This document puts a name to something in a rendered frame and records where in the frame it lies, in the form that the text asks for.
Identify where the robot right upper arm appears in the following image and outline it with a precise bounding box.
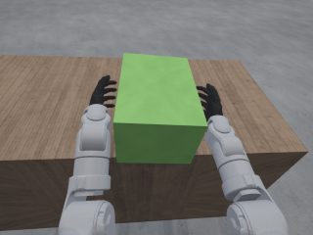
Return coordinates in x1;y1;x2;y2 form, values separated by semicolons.
226;199;289;235

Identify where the pedestal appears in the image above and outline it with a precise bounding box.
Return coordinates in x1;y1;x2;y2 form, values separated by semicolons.
0;55;309;231

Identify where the carton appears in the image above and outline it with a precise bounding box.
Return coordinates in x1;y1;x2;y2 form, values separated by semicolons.
113;53;208;165

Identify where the robot left forearm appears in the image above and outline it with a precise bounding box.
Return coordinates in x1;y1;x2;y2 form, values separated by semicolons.
58;104;112;235

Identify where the robot right forearm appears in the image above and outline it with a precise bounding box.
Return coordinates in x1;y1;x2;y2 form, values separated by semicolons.
204;115;290;235

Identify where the right robot hand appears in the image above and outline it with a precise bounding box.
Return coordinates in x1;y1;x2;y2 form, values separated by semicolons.
196;83;223;122

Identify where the left robot hand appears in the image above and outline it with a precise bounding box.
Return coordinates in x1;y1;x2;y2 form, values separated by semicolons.
89;75;117;108

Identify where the robot left upper arm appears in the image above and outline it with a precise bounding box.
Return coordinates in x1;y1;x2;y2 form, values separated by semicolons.
59;200;116;235

